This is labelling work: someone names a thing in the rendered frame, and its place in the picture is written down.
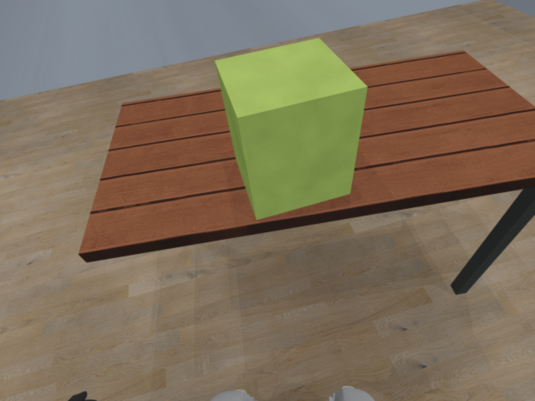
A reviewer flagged carton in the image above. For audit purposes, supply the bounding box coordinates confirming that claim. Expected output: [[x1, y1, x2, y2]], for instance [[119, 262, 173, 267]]
[[215, 38, 368, 220]]

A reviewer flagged table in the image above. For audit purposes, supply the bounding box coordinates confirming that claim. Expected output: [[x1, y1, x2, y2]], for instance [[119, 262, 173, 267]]
[[79, 50, 535, 295]]

